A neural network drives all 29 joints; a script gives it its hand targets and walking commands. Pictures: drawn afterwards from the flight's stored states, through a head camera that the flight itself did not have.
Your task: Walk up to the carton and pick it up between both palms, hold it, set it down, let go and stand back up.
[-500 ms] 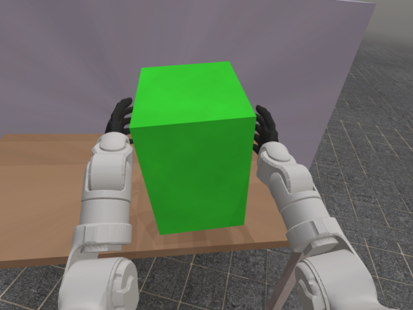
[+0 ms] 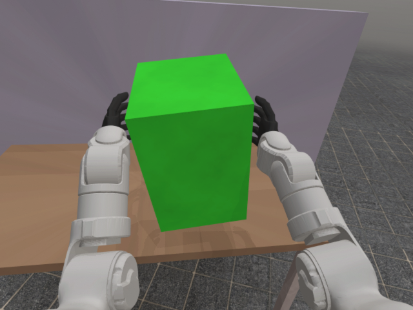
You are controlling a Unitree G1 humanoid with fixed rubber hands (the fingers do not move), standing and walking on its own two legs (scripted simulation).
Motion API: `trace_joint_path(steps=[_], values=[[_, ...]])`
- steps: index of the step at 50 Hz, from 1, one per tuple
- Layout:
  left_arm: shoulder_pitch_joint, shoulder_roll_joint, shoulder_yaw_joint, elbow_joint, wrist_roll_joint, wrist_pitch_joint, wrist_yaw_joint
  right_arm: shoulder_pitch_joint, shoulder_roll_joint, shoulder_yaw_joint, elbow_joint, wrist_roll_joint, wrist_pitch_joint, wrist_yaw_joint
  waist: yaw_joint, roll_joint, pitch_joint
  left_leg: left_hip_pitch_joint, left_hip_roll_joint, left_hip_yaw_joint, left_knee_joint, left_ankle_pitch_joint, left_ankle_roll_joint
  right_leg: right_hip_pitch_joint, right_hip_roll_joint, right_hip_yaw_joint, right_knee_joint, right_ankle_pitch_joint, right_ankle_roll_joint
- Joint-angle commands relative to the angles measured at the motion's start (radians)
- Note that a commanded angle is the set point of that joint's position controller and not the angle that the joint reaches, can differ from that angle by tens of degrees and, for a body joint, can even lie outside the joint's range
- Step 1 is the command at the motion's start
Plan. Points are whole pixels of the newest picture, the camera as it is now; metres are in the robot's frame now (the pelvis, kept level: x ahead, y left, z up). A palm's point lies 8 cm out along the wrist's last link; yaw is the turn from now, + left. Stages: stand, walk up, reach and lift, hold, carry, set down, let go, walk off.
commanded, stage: hold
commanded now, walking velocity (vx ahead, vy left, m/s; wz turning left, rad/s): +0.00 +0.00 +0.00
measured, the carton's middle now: (193, 143) +0.42 +0.00 +0.20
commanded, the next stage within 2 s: none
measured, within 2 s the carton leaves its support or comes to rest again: neither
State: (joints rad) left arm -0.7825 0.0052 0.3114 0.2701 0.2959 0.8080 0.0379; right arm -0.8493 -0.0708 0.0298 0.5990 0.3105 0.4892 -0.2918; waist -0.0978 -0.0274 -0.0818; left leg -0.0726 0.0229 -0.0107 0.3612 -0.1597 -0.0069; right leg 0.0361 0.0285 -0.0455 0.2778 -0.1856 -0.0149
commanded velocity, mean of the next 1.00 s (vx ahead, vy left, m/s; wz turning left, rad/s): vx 0.00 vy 0.00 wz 0.00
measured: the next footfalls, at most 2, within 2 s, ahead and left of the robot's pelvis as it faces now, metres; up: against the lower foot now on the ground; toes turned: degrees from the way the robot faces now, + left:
none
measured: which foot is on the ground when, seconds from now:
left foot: down 0.00-1.00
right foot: down 0.00-1.00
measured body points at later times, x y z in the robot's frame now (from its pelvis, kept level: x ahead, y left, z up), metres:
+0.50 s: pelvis +0.00 +0.00 +0.00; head -0.09 +0.02 +0.44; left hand +0.38 +0.15 +0.26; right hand +0.38 -0.13 +0.26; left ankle +0.03 +0.12 -0.75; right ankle -0.01 -0.10 -0.75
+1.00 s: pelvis +0.00 +0.00 +0.00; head -0.09 +0.02 +0.44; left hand +0.38 +0.15 +0.27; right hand +0.37 -0.13 +0.27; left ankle +0.03 +0.12 -0.75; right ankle -0.01 -0.10 -0.75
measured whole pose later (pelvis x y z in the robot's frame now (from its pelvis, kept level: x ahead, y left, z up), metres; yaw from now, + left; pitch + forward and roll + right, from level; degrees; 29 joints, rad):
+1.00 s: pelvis +0.00 +0.00 +0.00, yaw +0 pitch -7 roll -1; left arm -0.82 0.02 0.32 0.25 0.31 0.88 0.02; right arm -0.90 -0.08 0.02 0.59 0.35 0.56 -0.31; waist -0.10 -0.03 -0.09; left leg -0.08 0.02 -0.02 0.38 -0.17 -0.01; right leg 0.03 0.03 -0.05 0.28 -0.19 -0.02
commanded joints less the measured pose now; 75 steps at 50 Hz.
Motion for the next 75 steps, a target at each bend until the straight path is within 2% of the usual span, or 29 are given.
trace_joint_path(steps=[1,2,3,7,11,13,14,17,22,24,26,27,31,34,36,37,40,43,46,50,56,58,59,63,64,66,68,71,75], values=[[-0.762,-0.632,-0.458,-0.129,-0.194,-0.061,-0.168,-0.930,0.635,0.271,-0.346,0.116,-0.050,0.107,-0.007,0.062,-0.321,0.192,-0.049,0.003,-0.015,0.212,0.000,-0.080,0.035,-0.001,-0.044,0.167,0.072],[-0.751,-0.632,-0.469,-0.125,-0.196,-0.059,-0.165,-0.911,0.617,0.266,-0.342,0.116,-0.048,0.108,-0.015,0.087,-0.327,0.208,-0.045,0.002,-0.005,0.236,-0.008,-0.081,0.036,0.001,-0.042,0.176,0.068],[-0.789,-0.637,-0.481,-0.162,-0.210,-0.064,-0.162,-0.938,0.642,0.278,-0.363,0.125,-0.050,0.108,-0.014,0.081,-0.357,0.208,-0.049,0.001,0.003,0.245,-0.010,-0.075,0.037,-0.001,-0.039,0.185,0.071],[-0.803,-0.645,-0.483,-0.114,-0.220,-0.057,-0.156,-0.991,0.652,0.270,-0.387,0.130,-0.044,0.104,-0.007,0.086,-0.372,0.196,-0.052,-0.002,0.000,0.203,-0.002,-0.092,0.034,0.002,-0.044,0.157,0.073],[-0.822,-0.635,-0.453,-0.078,-0.207,-0.061,-0.152,-0.958,0.632,0.221,-0.295,0.101,-0.033,0.119,-0.013,0.097,-0.331,0.156,-0.043,0.000,-0.030,0.110,0.002,-0.117,0.028,0.003,-0.046,0.064,0.066],[-0.830,-0.640,-0.460,-0.105,-0.222,-0.065,-0.153,-0.977,0.641,0.237,-0.330,0.119,-0.037,0.118,-0.011,0.093,-0.396,0.175,-0.046,-0.002,-0.016,0.160,0.001,-0.086,0.031,0.005,-0.036,0.123,0.069],[-0.798,-0.636,-0.449,-0.072,-0.211,-0.060,-0.153,-0.955,0.621,0.232,-0.296,0.116,-0.026,0.116,-0.018,0.103,-0.374,0.181,-0.044,-0.005,-0.014,0.166,-0.005,-0.087,0.031,0.008,-0.037,0.129,0.067],[-0.803,-0.612,-0.393,-0.024,-0.184,-0.054,-0.164,-0.950,0.624,0.201,-0.233,0.091,-0.015,0.116,-0.010,0.062,-0.313,0.140,-0.043,0.001,-0.045,0.089,0.011,-0.098,0.027,0.008,-0.047,0.072,0.072],[-0.797,-0.630,-0.421,-0.082,-0.203,-0.055,-0.163,-0.980,0.618,0.245,-0.315,0.142,-0.030,0.111,-0.008,0.085,-0.417,0.193,-0.048,-0.003,0.001,0.247,-0.013,-0.042,0.043,0.002,-0.031,0.201,0.069],[-0.763,-0.607,-0.395,-0.045,-0.184,-0.046,-0.164,-0.964,0.605,0.250,-0.305,0.146,-0.022,0.105,0.000,0.073,-0.362,0.187,-0.053,0.004,0.003,0.246,-0.007,-0.049,0.039,0.007,-0.039,0.207,0.076],[-0.747,-0.614,-0.411,-0.086,-0.195,-0.044,-0.168,-0.974,0.617,0.280,-0.362,0.160,-0.028,0.099,0.005,0.052,-0.409,0.199,-0.054,0.001,0.012,0.279,-0.006,-0.022,0.046,0.003,-0.028,0.246,0.080],[-0.771,-0.614,-0.424,-0.106,-0.199,-0.047,-0.164,-0.958,0.610,0.274,-0.344,0.163,-0.023,0.098,-0.003,0.079,-0.396,0.200,-0.051,0.000,0.009,0.274,-0.015,-0.038,0.046,0.002,-0.027,0.228,0.077],[-0.821,-0.638,-0.477,-0.174,-0.239,-0.053,-0.149,-0.987,0.629,0.298,-0.414,0.185,-0.026,0.101,-0.005,0.087,-0.447,0.230,-0.051,-0.007,0.030,0.322,-0.023,-0.063,0.053,0.000,-0.022,0.241,0.076],[-0.804,-0.620,-0.458,-0.179,-0.221,-0.046,-0.144,-0.938,0.639,0.304,-0.379,0.180,-0.007,0.098,-0.002,0.056,-0.406,0.239,-0.050,-0.007,0.025,0.326,-0.016,-0.066,0.053,0.000,-0.028,0.244,0.080],[-0.812,-0.626,-0.475,-0.191,-0.226,-0.041,-0.148,-0.910,0.622,0.286,-0.361,0.180,0.002,0.096,-0.017,0.090,-0.397,0.232,-0.049,-0.009,0.024,0.303,-0.027,-0.073,0.046,0.006,-0.027,0.228,0.076],[-0.789,-0.634,-0.483,-0.181,-0.232,-0.033,-0.152,-0.934,0.622,0.290,-0.401,0.182,-0.005,0.094,-0.014,0.092,-0.410,0.226,-0.051,-0.008,0.029,0.299,-0.024,-0.067,0.042,0.008,-0.028,0.236,0.076],[-0.792,-0.631,-0.479,-0.155,-0.219,-0.029,-0.156,-0.923,0.611,0.267,-0.366,0.164,0.004,0.094,-0.027,0.099,-0.374,0.215,-0.047,-0.012,0.014,0.261,-0.022,-0.075,0.040,0.007,-0.033,0.209,0.075],[-0.743,-0.620,-0.438,-0.107,-0.182,-0.013,-0.171,-0.922,0.599,0.259,-0.351,0.156,0.010,0.087,-0.015,0.095,-0.327,0.184,-0.051,-0.007,0.002,0.232,-0.016,-0.052,0.034,0.011,-0.037,0.215,0.074],[-0.771,-0.634,-0.464,-0.143,-0.197,-0.014,-0.175,-0.945,0.593,0.260,-0.366,0.169,0.009,0.087,-0.027,0.117,-0.359,0.189,-0.050,-0.008,0.007,0.244,-0.031,-0.047,0.037,0.010,-0.029,0.214,0.072],[-0.778,-0.607,-0.421,-0.119,-0.176,-0.021,-0.176,-0.924,0.608,0.256,-0.307,0.158,0.013,0.095,-0.006,0.077,-0.308,0.185,-0.047,-0.004,-0.008,0.229,-0.019,-0.065,0.039,0.004,-0.033,0.185,0.076],[-0.791,-0.608,-0.427,-0.124,-0.203,-0.032,-0.177,-0.966,0.625,0.276,-0.377,0.168,0.002,0.090,-0.009,0.047,-0.390,0.206,-0.055,-0.006,0.009,0.263,-0.009,-0.040,0.040,0.007,-0.030,0.244,0.086],[-0.809,-0.614,-0.438,-0.162,-0.207,-0.039,-0.172,-0.958,0.639,0.286,-0.387,0.170,-0.002,0.092,-0.003,0.059,-0.422,0.206,-0.055,-0.002,0.010,0.264,-0.010,-0.033,0.043,0.006,-0.023,0.237,0.085],[-0.781,-0.605,-0.421,-0.122,-0.200,-0.031,-0.171,-0.980,0.638,0.293,-0.403,0.172,-0.002,0.091,0.012,0.041,-0.395,0.203,-0.058,0.001,0.011,0.259,-0.001,-0.041,0.042,0.008,-0.030,0.237,0.087],[-0.850,-0.617,-0.438,-0.136,-0.211,-0.041,-0.164,-0.980,0.647,0.263,-0.358,0.155,0.001,0.098,-0.001,0.062,-0.391,0.191,-0.051,0.003,-0.008,0.184,-0.003,-0.085,0.040,0.006,-0.037,0.145,0.081],[-0.832,-0.607,-0.419,-0.093,-0.193,-0.035,-0.163,-0.959,0.626,0.242,-0.307,0.143,0.008,0.103,-0.001,0.071,-0.325,0.182,-0.046,0.003,-0.018,0.160,-0.001,-0.110,0.037,0.009,-0.046,0.111,0.075],[-0.845,-0.617,-0.414,-0.069,-0.197,-0.036,-0.166,-0.991,0.632,0.223,-0.305,0.129,0.000,0.111,0.002,0.070,-0.343,0.150,-0.046,0.005,-0.034,0.094,0.007,-0.110,0.031,0.012,-0.050,0.058,0.071],[-0.840,-0.622,-0.410,-0.054,-0.190,-0.039,-0.166,-0.994,0.627,0.218,-0.288,0.126,-0.003,0.114,0.005,0.084,-0.340,0.150,-0.047,0.003,-0.027,0.126,0.004,-0.101,0.029,0.014,-0.043,0.087,0.070],[-0.837,-0.640,-0.442,-0.102,-0.206,-0.041,-0.163,-0.975,0.612,0.233,-0.307,0.153,-0.007,0.107,-0.019,0.127,-0.422,0.203,-0.049,-0.006,0.010,0.231,-0.021,-0.065,0.037,0.016,-0.027,0.179,0.068],[-0.807,-0.611,-0.388,-0.038,-0.172,-0.033,-0.176,-0.960,0.605,0.208,-0.251,0.133,0.003,0.100,-0.015,0.081,-0.325,0.167,-0.048,-0.003,-0.017,0.168,-0.013,-0.077,0.035,0.010,-0.041,0.132,0.076]])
